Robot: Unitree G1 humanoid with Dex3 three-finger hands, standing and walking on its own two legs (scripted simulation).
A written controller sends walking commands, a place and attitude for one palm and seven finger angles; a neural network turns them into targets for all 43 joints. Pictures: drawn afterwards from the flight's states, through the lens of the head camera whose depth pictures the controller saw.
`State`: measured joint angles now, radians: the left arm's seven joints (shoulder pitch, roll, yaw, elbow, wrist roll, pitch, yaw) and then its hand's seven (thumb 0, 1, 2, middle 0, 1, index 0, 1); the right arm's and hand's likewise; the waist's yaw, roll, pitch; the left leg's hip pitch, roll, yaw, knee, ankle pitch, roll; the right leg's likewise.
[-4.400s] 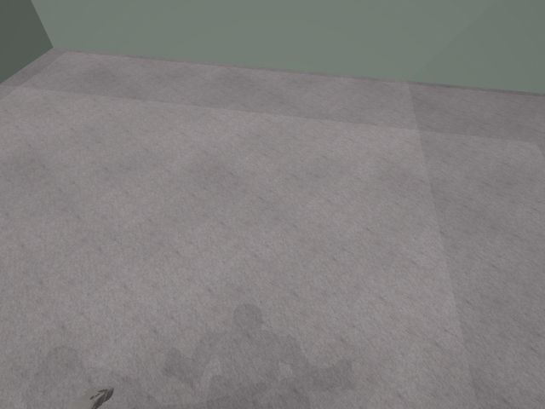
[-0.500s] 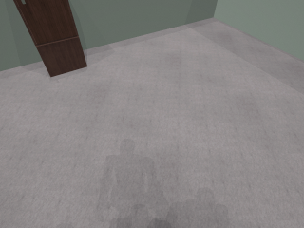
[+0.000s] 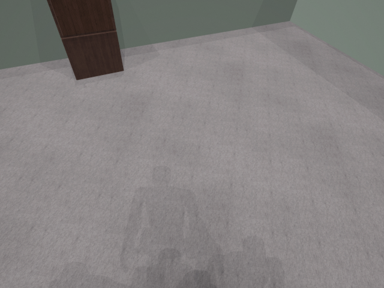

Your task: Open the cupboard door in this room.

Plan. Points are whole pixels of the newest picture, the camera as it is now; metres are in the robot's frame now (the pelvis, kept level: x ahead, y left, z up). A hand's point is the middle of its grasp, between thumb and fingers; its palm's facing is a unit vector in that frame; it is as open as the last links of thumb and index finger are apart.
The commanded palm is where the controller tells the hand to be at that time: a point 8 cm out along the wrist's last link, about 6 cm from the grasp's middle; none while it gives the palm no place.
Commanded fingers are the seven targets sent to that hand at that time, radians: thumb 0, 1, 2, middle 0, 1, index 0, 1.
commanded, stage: stand and wait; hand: left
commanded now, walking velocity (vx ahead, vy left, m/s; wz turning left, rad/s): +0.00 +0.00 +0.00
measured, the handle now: out of the picture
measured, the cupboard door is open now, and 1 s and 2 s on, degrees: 0 0 0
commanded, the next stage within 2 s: turn or walk to find it in 0.12 s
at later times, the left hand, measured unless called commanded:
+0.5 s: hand out of the picture +0.01 +0.19 -0.19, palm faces +0.15 -0.97 -0.17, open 7.4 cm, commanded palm none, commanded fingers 0.00 0.90 0.90 -0.20 -0.30 -0.20 -0.30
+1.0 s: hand out of the picture -0.04 +0.16 -0.17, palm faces +0.23 -0.95 -0.20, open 7.4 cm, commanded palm none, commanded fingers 0.00 0.90 0.90 -0.20 -0.30 -0.20 -0.30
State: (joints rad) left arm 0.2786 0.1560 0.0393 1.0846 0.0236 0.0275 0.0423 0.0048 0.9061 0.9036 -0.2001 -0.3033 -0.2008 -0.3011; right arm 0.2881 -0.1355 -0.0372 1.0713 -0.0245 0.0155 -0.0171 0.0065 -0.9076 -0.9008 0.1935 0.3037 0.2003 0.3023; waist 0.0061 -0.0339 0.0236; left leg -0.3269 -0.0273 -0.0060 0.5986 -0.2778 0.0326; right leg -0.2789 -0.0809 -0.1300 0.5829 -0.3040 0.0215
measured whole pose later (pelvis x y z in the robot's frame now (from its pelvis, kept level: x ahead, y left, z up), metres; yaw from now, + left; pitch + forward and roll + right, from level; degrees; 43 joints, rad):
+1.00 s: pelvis -0.03 -0.01 +0.01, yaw +12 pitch -2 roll +0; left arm 0.26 0.15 0.03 1.07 0.03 0.02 0.04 0.00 0.90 0.90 -0.20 -0.30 -0.20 -0.30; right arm 0.29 -0.17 -0.06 1.10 -0.02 0.05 0.00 0.01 -0.91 -0.90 0.20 0.30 0.20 0.30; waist 0.00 0.01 0.02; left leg -0.35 0.01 0.03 0.78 -0.40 -0.01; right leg -0.19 -0.07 -0.11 0.52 -0.30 0.02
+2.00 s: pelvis -0.08 -0.03 +0.00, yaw +36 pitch +1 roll +0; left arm 0.28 0.20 0.04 0.98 0.03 0.01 0.02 0.01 0.90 0.90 -0.20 -0.30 -0.20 -0.30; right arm 0.15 -0.24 -0.06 0.99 -0.01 0.06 0.01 0.01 -0.91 -0.90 0.19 0.30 0.20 0.30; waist 0.03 -0.02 0.08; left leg -0.28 0.03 0.07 0.65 -0.37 -0.05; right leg -0.24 -0.14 -0.25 0.59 -0.33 0.02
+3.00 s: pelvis -0.09 -0.05 +0.01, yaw +55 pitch +0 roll +0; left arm 0.28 0.18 0.03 1.04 0.03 0.00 0.03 0.00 0.91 0.90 -0.20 -0.30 -0.20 -0.30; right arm 0.18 -0.22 -0.05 1.04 -0.01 0.05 -0.01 0.01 -0.91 -0.90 0.19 0.30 0.20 0.30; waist 0.03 0.00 0.05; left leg -0.24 0.02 0.02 0.62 -0.38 -0.05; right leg -0.22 -0.06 -0.15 0.51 -0.29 -0.01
